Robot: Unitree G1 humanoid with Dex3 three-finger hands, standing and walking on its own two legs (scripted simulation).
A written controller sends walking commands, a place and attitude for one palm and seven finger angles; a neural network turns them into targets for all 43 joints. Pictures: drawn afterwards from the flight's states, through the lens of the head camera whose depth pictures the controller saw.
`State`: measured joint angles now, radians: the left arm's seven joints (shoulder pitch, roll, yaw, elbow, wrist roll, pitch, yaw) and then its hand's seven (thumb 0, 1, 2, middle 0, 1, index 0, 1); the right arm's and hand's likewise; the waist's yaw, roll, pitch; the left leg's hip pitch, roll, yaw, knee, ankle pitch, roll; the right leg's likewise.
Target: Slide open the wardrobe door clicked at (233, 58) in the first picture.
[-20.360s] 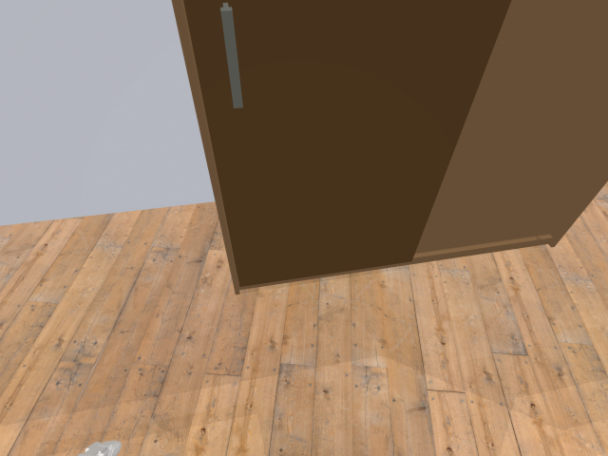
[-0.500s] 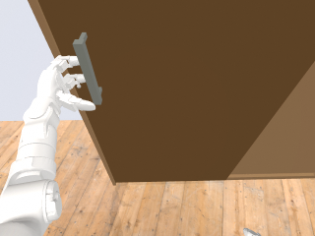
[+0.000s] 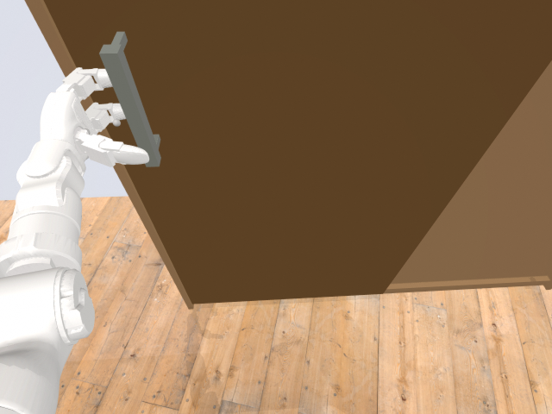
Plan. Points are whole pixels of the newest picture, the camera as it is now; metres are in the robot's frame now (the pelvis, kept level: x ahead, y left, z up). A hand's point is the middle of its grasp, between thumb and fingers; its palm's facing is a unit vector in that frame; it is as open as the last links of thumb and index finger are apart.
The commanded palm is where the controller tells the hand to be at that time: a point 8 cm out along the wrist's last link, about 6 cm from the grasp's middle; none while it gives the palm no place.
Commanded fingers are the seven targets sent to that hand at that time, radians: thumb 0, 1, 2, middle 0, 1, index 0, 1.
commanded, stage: feel for the door with the fingertips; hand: left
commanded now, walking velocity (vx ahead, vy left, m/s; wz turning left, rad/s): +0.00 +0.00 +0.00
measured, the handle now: (138, 105) +0.52 +0.20 +0.16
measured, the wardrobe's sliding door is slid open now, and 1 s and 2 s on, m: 0.00 0.00 0.00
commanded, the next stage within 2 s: slide the fingers in behind the handle in 0.02 s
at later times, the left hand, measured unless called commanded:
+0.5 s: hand (112, 121) +0.47 +0.22 +0.17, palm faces +0.03 -1.00 -0.01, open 13.9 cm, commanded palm +0.44 +0.27 +0.16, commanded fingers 0.00 -0.50 0.30 -0.30 -1.20 -0.30 -1.20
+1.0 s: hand (127, 121) +0.47 +0.20 +0.17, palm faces +0.05 -1.00 +0.01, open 14.0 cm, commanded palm +0.44 +0.24 +0.16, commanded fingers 0.00 -0.50 0.30 -0.30 -1.20 -0.30 -1.20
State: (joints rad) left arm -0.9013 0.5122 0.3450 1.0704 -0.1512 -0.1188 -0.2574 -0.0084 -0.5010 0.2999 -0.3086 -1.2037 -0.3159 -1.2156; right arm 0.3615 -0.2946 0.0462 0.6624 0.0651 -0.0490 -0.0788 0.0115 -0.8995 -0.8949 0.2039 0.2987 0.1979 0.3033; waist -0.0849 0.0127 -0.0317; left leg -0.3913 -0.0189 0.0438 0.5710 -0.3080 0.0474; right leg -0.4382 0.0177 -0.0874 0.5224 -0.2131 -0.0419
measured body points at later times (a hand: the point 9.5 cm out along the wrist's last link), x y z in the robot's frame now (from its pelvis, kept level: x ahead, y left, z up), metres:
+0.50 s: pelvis +0.00 +0.01 +0.00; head +0.05 +0.01 +0.45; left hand +0.46 +0.27 +0.17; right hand +0.05 -0.27 -0.11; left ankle -0.02 +0.09 -0.73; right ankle +0.03 -0.09 -0.73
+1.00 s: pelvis +0.01 +0.01 +0.00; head +0.05 +0.01 +0.45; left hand +0.46 +0.25 +0.17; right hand +0.09 -0.25 -0.11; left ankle -0.02 +0.09 -0.73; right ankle +0.03 -0.09 -0.73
